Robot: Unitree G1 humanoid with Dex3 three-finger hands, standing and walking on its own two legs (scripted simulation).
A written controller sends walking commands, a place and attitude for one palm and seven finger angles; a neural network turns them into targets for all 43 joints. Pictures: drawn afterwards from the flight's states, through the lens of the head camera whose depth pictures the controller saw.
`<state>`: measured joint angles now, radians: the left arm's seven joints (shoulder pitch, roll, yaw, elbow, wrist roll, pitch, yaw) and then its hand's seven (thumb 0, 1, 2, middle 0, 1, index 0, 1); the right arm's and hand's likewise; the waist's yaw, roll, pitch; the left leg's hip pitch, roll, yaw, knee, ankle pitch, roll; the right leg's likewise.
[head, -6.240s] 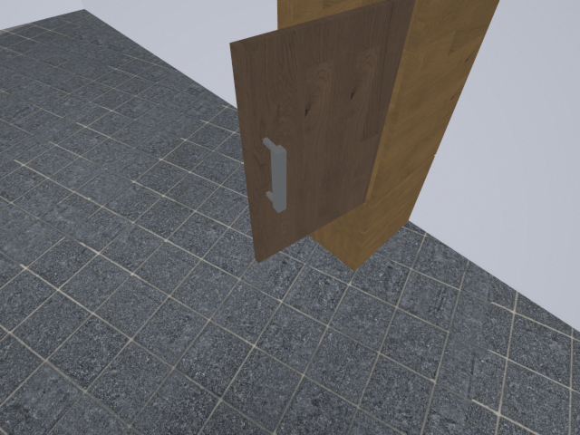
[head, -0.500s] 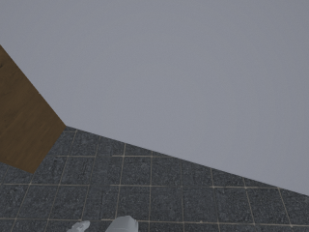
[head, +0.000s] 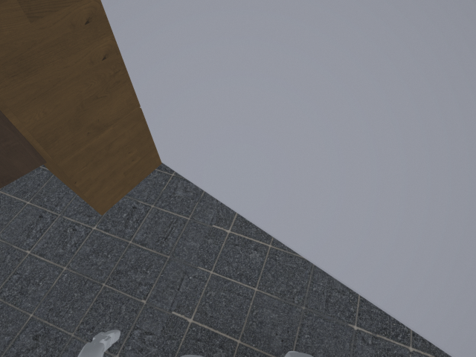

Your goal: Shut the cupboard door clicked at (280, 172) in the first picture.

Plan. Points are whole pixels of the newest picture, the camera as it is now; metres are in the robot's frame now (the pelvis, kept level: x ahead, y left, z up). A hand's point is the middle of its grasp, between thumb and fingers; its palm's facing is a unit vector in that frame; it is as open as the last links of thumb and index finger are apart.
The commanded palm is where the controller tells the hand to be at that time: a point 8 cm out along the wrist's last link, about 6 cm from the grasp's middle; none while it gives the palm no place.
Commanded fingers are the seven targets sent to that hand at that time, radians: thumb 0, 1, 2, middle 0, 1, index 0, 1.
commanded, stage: turn to face it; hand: left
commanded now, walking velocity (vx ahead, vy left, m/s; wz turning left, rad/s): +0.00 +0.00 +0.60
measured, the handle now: out of the picture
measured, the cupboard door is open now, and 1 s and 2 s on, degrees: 81 81 81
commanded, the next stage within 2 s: take the last steps up to it in 1.10 s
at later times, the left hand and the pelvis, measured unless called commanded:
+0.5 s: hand out of the picture -0.02 +0.21 -0.18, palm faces +0.36 -0.90 -0.25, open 7.3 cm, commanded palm none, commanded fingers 0.00 0.90 0.90 -0.20 -0.30 -0.20 -0.30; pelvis +0.01 -0.01 -0.01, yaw +20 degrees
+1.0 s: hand out of the picture +0.02 +0.15 -0.14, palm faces +0.54 -0.80 -0.25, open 7.4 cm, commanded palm none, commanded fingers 0.00 0.90 0.90 -0.20 -0.30 -0.20 -0.30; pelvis +0.05 -0.05 +0.01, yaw +36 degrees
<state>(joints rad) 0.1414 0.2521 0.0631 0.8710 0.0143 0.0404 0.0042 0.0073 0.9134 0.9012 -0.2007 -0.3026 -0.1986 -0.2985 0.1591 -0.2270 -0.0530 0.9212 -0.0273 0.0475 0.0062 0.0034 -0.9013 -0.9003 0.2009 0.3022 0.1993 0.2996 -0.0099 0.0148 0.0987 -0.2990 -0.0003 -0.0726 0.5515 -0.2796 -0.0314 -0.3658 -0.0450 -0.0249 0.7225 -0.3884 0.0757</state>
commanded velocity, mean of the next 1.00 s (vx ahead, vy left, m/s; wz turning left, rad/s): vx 0.00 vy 0.00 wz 0.54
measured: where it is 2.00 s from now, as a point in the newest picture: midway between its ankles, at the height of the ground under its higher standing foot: outside the picture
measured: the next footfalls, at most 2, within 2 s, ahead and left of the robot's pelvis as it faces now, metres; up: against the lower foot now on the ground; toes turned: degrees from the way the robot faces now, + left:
right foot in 0.02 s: +0.04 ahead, -0.12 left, +0.00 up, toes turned -2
left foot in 0.42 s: +0.00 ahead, +0.11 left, +0.00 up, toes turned +24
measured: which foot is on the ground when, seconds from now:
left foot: down 0.00-0.02, up 0.04-0.40, down 0.42-0.80, up 0.82-1.00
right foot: up 0.00-0.00, down 0.02-0.42, up 0.44-0.78, down 0.80-1.00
